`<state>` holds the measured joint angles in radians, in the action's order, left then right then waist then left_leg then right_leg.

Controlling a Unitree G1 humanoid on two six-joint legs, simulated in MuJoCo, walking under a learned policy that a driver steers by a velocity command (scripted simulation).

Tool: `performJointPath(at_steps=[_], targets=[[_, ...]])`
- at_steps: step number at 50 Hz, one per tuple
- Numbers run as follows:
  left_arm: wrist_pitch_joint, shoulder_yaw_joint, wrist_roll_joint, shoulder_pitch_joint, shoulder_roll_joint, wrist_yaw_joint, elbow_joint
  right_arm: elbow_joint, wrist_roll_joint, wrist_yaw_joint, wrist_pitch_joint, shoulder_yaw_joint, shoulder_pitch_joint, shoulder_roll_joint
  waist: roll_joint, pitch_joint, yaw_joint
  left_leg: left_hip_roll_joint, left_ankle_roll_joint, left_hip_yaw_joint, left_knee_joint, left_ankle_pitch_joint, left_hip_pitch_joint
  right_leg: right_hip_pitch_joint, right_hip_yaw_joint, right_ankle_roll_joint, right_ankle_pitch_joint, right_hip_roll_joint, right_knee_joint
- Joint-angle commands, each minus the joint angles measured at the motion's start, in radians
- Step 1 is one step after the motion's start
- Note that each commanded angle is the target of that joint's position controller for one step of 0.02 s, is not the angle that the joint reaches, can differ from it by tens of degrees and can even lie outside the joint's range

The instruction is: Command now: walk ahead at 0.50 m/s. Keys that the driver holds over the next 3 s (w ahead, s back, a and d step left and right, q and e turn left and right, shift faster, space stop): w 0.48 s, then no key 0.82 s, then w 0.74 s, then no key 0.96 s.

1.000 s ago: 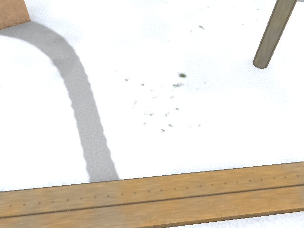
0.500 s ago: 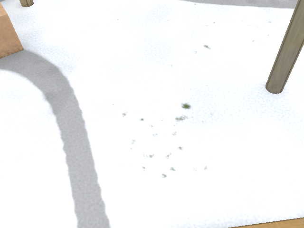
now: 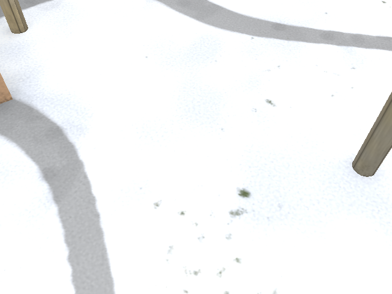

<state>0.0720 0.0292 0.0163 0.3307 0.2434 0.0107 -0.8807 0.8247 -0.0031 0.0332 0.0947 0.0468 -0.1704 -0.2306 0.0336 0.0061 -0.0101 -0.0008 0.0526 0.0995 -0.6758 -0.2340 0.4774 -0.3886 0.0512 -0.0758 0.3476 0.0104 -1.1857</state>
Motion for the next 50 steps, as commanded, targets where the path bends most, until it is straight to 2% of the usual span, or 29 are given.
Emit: performJointPath(at_steps=[1, 4, 7, 8, 12, 15, 20, 21, 22, 23, 24, 25, 26, 27, 28, 29, 30, 32, 34, 37, 40, 43, 44, 45, 46, 47, 48, 49, 50], targets=[[0.002, 0.04, 0.009, -0.01, 0.091, -0.007, 0.099, -0.005, 0.004, 0.006, 0.016, 0.013, -0.031, -0.058, -0.124, -0.032, 0.034, 0.238, 0.161, -0.382, 0.479, -0.096, -0.189, -0.221, 0.053, -0.026, -0.09, 0.114, -0.06], [-0.022, 0.039, 0.006, -0.035, 0.071, -0.015, 0.099, 0.004, 0.0, -0.01, 0.02, 0.027, -0.042, -0.1, -0.102, 0.005, 0.047, 0.21, 0.179, -0.259, 0.562, 0.013, -0.174, -0.203, 0.009, 0.005, -0.099, 0.119, 0.128], [-0.012, 0.039, -0.013, -0.129, 0.068, -0.006, 0.114, 0.024, 0.001, -0.027, 0.024, 0.048, -0.1, -0.16, -0.058, -0.008, 0.021, 0.218, 0.181, -0.2, 0.568, 0.147, -0.254, -0.237, -0.007, 0.041, -0.305, 0.127, 0.294], [-0.006, 0.042, -0.013, -0.168, 0.07, -0.002, 0.123, 0.039, -0.002, -0.033, 0.024, 0.048, -0.13, -0.159, -0.061, -0.009, 0.007, 0.228, 0.175, -0.197, 0.561, 0.166, -0.302, -0.273, 0.01, 0.05, -0.373, 0.131, 0.329], [0.006, 0.04, 0.0, -0.287, 0.066, 0.009, 0.145, 0.057, -0.021, -0.044, 0.013, 0.055, -0.157, -0.184, -0.088, 0.034, -0.029, 0.198, 0.138, -0.121, 0.536, 0.137, -0.317, -0.228, -0.021, 0.075, -0.507, 0.099, 0.584], [0.003, 0.041, 0.01, -0.326, 0.083, 0.026, 0.157, 0.072, -0.028, -0.045, 0.004, 0.066, -0.17, -0.202, -0.103, 0.046, -0.044, 0.238, 0.127, -0.131, 0.471, 0.073, -0.359, -0.199, 0.005, 0.072, -0.493, 0.104, 0.672], [0.004, 0.04, 0.022, -0.308, 0.115, 0.044, 0.137, 0.081, -0.021, -0.051, -0.031, 0.075, -0.188, -0.204, -0.086, 0.056, -0.037, 0.277, 0.085, -0.166, 0.289, 0.048, -0.455, -0.159, 0.01, 0.038, -0.363, 0.113, 0.748], [0.01, 0.047, 0.017, -0.233, 0.126, 0.044, 0.108, 0.079, -0.02, -0.05, -0.04, 0.073, -0.174, -0.201, -0.057, 0.024, 0.002, 0.251, 0.069, -0.145, 0.183, 0.093, -0.439, -0.053, -0.02, 0.023, -0.366, 0.095, 0.789], [0.016, 0.069, 0.006, -0.091, 0.161, 0.04, 0.05, 0.078, -0.014, -0.045, -0.044, 0.063, -0.173, -0.178, -0.011, -0.059, 0.057, 0.188, 0.051, -0.105, -0.005, 0.185, -0.393, 0.143, -0.075, 0.007, -0.358, 0.046, 0.79], [0.018, 0.086, -0.004, 0.063, 0.21, 0.035, 0.004, 0.073, 0.001, -0.038, -0.039, 0.043, -0.192, -0.121, 0.059, -0.175, 0.109, 0.134, 0.015, -0.074, -0.298, -0.007, -0.184, 0.436, 0.009, -0.025, -0.44, 0.138, 0.681], [0.011, 0.083, -0.018, 0.103, 0.273, 0.029, 0.001, 0.064, 0.034, -0.026, -0.019, 0.012, -0.263, -0.007, 0.329, -0.224, 0.046, 0.035, -0.025, -0.089, -0.689, -0.483, 0.109, 0.616, 0.187, -0.04, -0.755, 0.262, 0.549], [0.005, 0.098, -0.012, 0.169, 0.313, 0.033, -0.003, 0.05, -0.017, -0.027, 0.016, 0.013, -0.341, -0.055, 0.38, -0.357, 0.069, -0.049, -0.047, -0.188, -0.781, -0.429, 0.291, 0.761, 0.548, -0.215, -0.523, 0.398, 0.745], [0.008, 0.092, -0.009, 0.125, 0.265, 0.035, 0.001, 0.033, -0.055, -0.039, 0.03, 0.033, -0.209, -0.136, 0.154, -0.256, 0.085, 0.016, -0.048, -0.191, -0.795, -0.341, 0.38, 0.68, 0.573, -0.23, -0.38, 0.4, 0.831], [0.015, 0.069, -0.019, -0.006, 0.202, 0.032, 0.045, 0.013, -0.054, -0.052, 0.028, 0.046, -0.098, -0.196, 0.043, -0.136, 0.075, 0.066, -0.041, -0.173, -0.698, -0.201, 0.349, 0.514, 0.414, -0.187, -0.489, 0.349, 0.847], [0.022, 0.055, -0.032, -0.088, 0.169, 0.028, 0.057, 0.027, -0.033, -0.065, 0.014, 0.047, -0.091, -0.174, 0.02, -0.102, 0.035, 0.1, -0.048, -0.181, -0.652, -0.123, 0.268, 0.383, 0.326, -0.163, -0.656, 0.321, 0.841], [0.029, 0.053, -0.026, -0.115, 0.154, 0.024, 0.053, 0.027, -0.01, -0.069, 0.001, 0.047, -0.103, -0.158, 0.056, -0.087, 0.007, 0.121, -0.053, -0.185, -0.596, -0.098, 0.224, 0.326, 0.27, -0.149, -0.806, 0.297, 0.827], [0.03, 0.047, -0.023, -0.105, 0.124, 0.015, 0.035, 0.027, -0.001, -0.065, -0.013, 0.047, -0.111, -0.138, 0.068, -0.075, -0.012, 0.13, -0.056, -0.187, -0.513, -0.061, 0.169, 0.278, 0.185, -0.115, -0.881, 0.252, 0.844], [0.034, 0.043, -0.033, -0.082, 0.115, -0.001, 0.009, 0.028, 0.001, -0.063, -0.025, 0.038, -0.105, -0.087, 0.064, -0.076, -0.021, 0.112, -0.065, -0.162, -0.379, -0.018, 0.125, 0.262, 0.11, -0.108, -1.006, 0.22, 0.864], [0.027, 0.044, -0.029, -0.093, 0.125, -0.02, 0.0, 0.018, 0.003, -0.059, -0.028, 0.028, -0.063, -0.061, 0.055, -0.081, -0.021, 0.098, -0.068, -0.148, -0.21, 0.061, 0.091, 0.263, 0.05, -0.097, -1.054, 0.197, 0.874], [0.01, 0.047, -0.019, -0.078, 0.141, -0.037, -0.019, 0.006, 0.0, -0.046, -0.029, 0.021, 0.021, -0.06, 0.052, -0.094, 0.012, 0.053, -0.062, -0.109, -0.001, 0.22, 0.008, 0.279, -0.011, -0.053, -1.044, 0.16, 0.889], [-0.004, 0.045, -0.018, -0.051, 0.132, -0.044, -0.053, 0.0, 0.001, -0.034, -0.031, 0.021, 0.068, -0.067, 0.052, -0.073, 0.028, 0.037, -0.046, -0.111, 0.072, 0.255, -0.02, 0.317, -0.008, -0.048, -0.984, 0.168, 0.877], [-0.019, 0.045, -0.014, -0.08, 0.118, -0.042, -0.069, 0.012, 0.015, -0.027, -0.023, 0.027, 0.055, -0.082, 0.031, -0.057, 0.0, 0.025, -0.003, -0.103, 0.154, 0.224, -0.065, 0.35, 0.01, -0.061, -0.951, 0.173, 0.786], [-0.023, 0.046, -0.012, -0.085, 0.121, -0.04, -0.073, 0.029, 0.022, -0.028, -0.019, 0.033, 0.01, -0.098, 0.004, -0.073, -0.031, 0.02, 0.021, -0.102, 0.246, 0.364, -0.162, 0.337, 0.001, -0.041, -0.947, 0.143, 0.719], [-0.02, 0.048, -0.024, -0.062, 0.128, -0.038, -0.069, 0.046, 0.031, -0.037, -0.017, 0.047, -0.037, -0.15, -0.04, -0.128, -0.029, 0.072, 0.055, -0.162, 0.229, 0.728, -0.313, 0.285, -0.016, -0.004, -0.842, 0.083, 0.641], [-0.011, 0.037, -0.038, 0.056, 0.073, -0.032, -0.09, 0.057, 0.036, -0.043, -0.025, 0.05, -0.059, -0.182, -0.154, -0.224, 0.035, 0.206, 0.172, -0.279, 0.141, 1.024, -0.556, 0.121, -0.013, 0.059, -0.533, 0.034, 0.526], [-0.013, 0.029, -0.032, 0.053, 0.059, -0.031, -0.112, 0.064, 0.03, -0.048, -0.04, 0.032, -0.086, -0.099, -0.176, -0.29, -0.01, 0.3, 0.265, -0.365, 0.149, 1.046, -0.61, 0.062, -0.02, 0.105, -0.164, -0.018, 0.397], [-0.028, 0.034, -0.017, -0.017, 0.07, -0.028, -0.093, 0.076, 0.018, -0.049, -0.049, 0.017, -0.074, -0.064, -0.226, -0.255, -0.017, 0.338, 0.291, -0.434, 0.21, 0.911, -0.567, -0.009, -0.012, 0.128, 0.247, -0.038, 0.308], [-0.051, 0.037, -0.009, -0.063, 0.081, -0.032, -0.078, 0.071, 0.016, -0.05, -0.054, 0.013, -0.023, -0.073, -0.196, -0.206, -0.012, 0.334, 0.267, -0.457, 0.267, 0.685, -0.464, -0.021, 0.019, 0.128, 0.37, -0.013, 0.251], [-0.074, 0.04, -0.007, -0.074, 0.079, -0.038, -0.081, 0.058, 0.015, -0.052, -0.058, 0.014, 0.039, -0.089, -0.156, -0.152, 0.007, 0.318, 0.233, -0.44, 0.311, 0.479, -0.353, -0.009, 0.02, 0.129, 0.345, 0.007, 0.25]])
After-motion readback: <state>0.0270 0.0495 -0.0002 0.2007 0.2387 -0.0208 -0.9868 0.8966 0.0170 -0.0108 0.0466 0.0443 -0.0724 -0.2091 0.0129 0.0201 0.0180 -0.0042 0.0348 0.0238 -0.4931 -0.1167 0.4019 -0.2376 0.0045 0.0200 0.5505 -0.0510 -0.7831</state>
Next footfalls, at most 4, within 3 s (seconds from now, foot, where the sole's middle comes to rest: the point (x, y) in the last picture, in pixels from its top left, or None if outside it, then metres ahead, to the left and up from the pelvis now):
0.46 right None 0.37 -0.19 -0.80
0.88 left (200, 270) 0.58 0.00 -0.80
1.12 right None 0.48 -0.24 -0.80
1.60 left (198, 252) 0.65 0.00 -0.80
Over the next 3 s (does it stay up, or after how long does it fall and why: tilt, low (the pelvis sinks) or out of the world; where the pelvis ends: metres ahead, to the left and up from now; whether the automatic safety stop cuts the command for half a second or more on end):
stays up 0.99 -0.12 -0.03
